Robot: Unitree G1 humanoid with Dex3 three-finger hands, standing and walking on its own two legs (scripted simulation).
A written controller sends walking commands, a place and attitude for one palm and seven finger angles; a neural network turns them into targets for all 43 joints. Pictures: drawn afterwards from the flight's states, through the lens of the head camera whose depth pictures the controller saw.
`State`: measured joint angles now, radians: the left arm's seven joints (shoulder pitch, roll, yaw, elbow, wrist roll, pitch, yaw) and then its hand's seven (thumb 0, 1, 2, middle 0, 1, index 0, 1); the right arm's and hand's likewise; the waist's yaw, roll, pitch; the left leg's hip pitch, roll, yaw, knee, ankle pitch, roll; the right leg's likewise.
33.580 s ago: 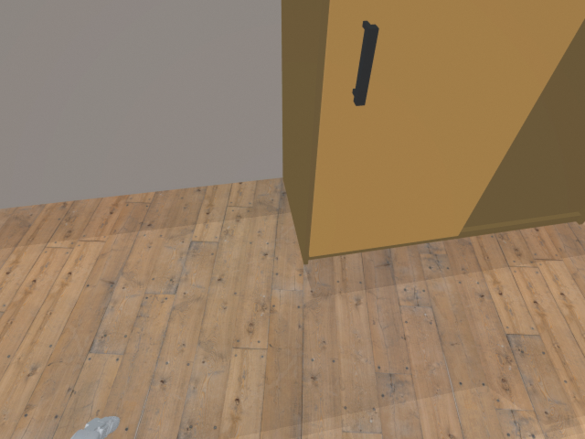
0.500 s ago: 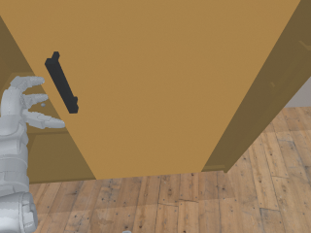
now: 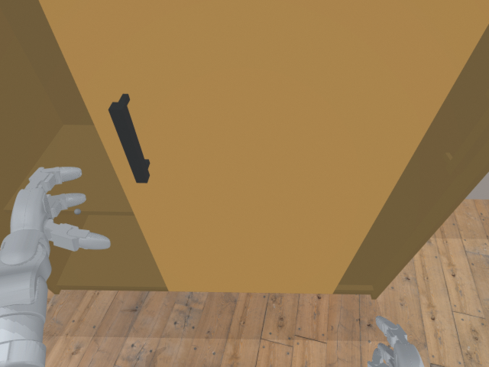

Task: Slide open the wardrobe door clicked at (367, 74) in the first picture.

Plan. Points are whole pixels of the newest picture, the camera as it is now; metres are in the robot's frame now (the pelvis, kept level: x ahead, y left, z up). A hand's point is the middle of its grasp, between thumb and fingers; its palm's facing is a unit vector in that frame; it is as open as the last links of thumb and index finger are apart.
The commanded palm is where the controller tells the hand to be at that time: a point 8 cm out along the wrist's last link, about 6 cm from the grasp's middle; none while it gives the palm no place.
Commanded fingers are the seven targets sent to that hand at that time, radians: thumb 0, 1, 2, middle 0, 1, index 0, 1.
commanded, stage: slip the hand off the handle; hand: left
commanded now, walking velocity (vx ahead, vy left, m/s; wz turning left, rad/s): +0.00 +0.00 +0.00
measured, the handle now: (134, 140) +0.49 +0.27 +0.10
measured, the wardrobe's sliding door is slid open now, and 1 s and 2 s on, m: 0.47 0.47 0.47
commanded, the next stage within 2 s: draw the hand back to the body in 0.22 s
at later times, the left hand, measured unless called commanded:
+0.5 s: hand (87, 204) +0.31 +0.27 +0.13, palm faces +0.14 -0.99 -0.01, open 14.6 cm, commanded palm +0.26 +0.32 +0.12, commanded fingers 0.00 -0.55 0.20 -0.25 -1.15 -0.25 -1.15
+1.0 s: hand (53, 237) +0.24 +0.29 +0.13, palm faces +0.35 -0.91 -0.23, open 13.9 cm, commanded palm +0.20 +0.32 +0.15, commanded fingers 0.00 -0.04 0.44 -0.23 -0.85 -0.23 -0.85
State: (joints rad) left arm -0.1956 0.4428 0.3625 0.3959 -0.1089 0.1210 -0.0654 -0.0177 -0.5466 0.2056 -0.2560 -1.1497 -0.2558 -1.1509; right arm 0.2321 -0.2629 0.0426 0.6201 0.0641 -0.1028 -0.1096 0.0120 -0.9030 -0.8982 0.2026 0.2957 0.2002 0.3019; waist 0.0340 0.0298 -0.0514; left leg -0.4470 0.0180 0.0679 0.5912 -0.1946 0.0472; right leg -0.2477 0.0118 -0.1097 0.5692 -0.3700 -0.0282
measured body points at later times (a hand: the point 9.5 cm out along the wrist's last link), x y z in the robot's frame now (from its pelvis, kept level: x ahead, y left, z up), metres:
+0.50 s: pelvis +0.00 -0.01 +0.00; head +0.00 -0.02 +0.45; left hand +0.29 +0.33 +0.13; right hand +0.13 -0.27 -0.09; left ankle +0.07 +0.09 -0.73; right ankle -0.04 -0.10 -0.73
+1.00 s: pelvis -0.01 +0.01 +0.01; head -0.02 +0.00 +0.46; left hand +0.22 +0.34 +0.14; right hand +0.19 -0.21 -0.06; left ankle +0.07 +0.09 -0.73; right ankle -0.04 -0.10 -0.73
